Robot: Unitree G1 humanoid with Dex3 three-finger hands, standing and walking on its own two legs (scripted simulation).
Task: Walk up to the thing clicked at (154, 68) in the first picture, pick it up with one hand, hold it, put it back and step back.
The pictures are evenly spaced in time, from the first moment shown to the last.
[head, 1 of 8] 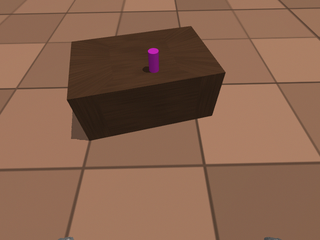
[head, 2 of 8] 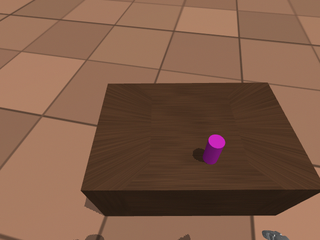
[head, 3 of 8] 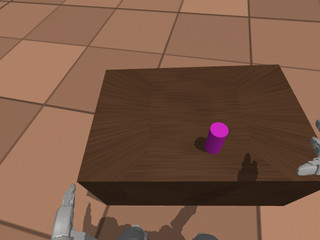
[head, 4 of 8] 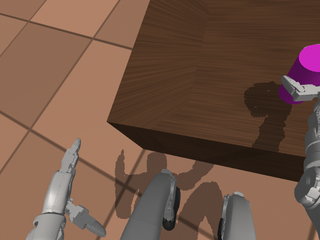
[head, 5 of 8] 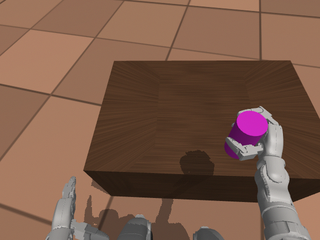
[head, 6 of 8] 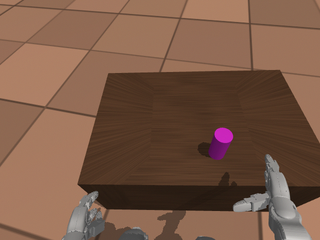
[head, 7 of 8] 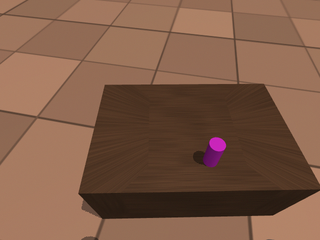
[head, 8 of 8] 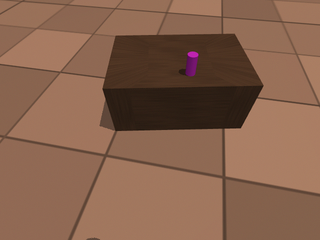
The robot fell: no
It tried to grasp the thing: yes
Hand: right
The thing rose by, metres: 0.26
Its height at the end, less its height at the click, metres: +0.00
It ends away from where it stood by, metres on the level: 0.01
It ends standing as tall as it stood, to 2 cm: yes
